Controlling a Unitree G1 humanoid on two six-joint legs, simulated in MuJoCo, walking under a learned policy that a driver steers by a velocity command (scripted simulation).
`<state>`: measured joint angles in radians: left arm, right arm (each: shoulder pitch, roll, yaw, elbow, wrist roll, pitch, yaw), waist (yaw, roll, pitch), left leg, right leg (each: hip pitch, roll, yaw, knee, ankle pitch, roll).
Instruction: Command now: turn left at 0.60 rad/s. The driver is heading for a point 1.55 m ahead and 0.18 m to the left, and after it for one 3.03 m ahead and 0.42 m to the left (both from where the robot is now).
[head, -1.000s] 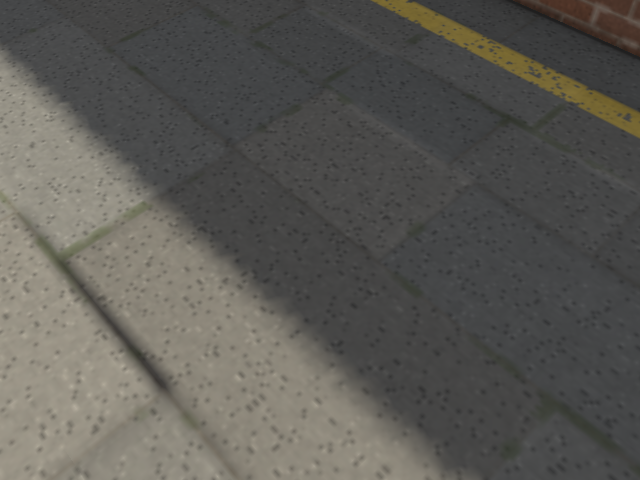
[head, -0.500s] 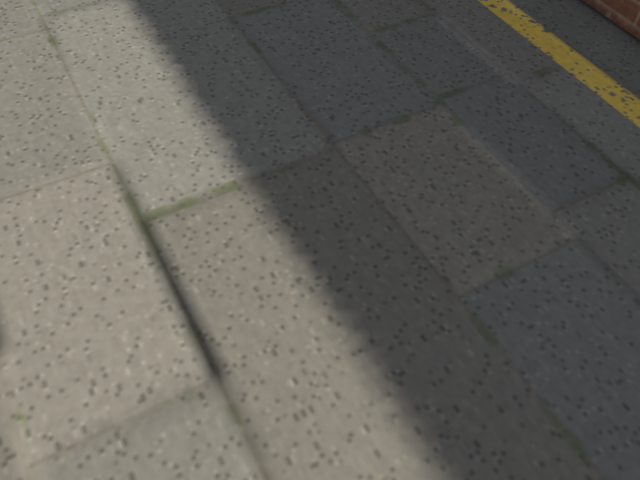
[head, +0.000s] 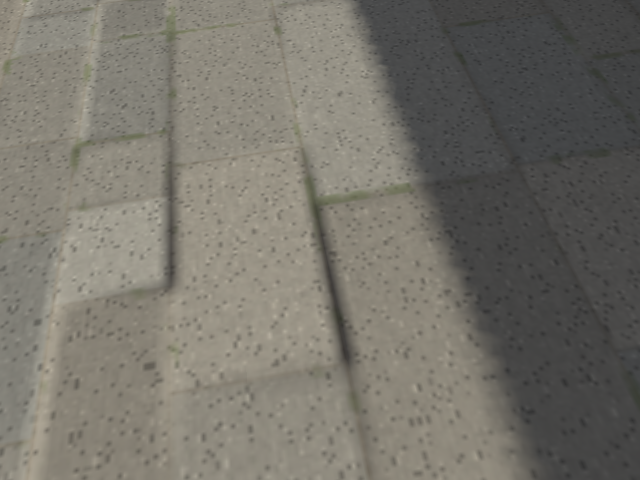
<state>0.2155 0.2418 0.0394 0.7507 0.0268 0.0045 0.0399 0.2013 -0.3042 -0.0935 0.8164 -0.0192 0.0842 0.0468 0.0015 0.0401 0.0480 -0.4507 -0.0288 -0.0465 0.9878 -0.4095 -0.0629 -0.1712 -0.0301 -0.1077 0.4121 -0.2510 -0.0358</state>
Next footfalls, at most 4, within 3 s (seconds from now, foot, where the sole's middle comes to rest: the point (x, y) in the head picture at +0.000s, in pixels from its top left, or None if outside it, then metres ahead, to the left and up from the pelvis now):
0.16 left None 0.02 0.12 -0.78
0.68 right None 0.07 -0.06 -0.78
0.92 left None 0.04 0.16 -0.78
2.56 left None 0.37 0.21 -0.78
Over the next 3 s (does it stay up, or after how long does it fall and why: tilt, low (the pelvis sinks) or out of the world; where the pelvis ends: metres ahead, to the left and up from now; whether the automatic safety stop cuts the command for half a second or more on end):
stays up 0.47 0.17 -0.01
